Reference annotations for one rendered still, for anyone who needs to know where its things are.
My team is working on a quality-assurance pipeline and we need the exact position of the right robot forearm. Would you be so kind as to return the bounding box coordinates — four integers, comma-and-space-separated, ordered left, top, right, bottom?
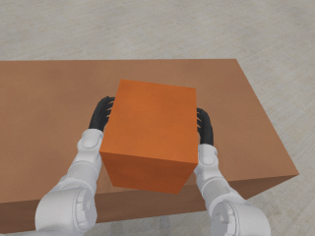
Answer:
194, 144, 271, 232

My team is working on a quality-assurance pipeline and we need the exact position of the robot right upper arm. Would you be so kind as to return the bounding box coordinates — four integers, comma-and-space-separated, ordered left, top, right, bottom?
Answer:
210, 201, 271, 236

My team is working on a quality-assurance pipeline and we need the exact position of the robot left upper arm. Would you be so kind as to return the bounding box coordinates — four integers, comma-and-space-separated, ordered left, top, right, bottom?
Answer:
21, 187, 97, 236

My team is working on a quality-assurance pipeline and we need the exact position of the carton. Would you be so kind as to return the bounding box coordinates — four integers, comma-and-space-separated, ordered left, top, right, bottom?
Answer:
98, 79, 199, 195

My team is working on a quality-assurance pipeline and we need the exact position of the pedestal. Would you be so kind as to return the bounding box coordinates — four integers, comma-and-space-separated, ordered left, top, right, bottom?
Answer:
0, 58, 299, 234

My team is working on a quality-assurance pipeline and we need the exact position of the left robot forearm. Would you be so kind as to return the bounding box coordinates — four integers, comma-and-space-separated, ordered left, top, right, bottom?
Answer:
34, 129, 104, 231

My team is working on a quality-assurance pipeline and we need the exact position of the robot left hand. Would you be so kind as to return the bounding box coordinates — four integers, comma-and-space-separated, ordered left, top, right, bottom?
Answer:
89, 96, 115, 132

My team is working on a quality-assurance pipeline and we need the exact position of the robot right hand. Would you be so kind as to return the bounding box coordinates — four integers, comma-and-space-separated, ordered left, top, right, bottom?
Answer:
196, 107, 214, 146

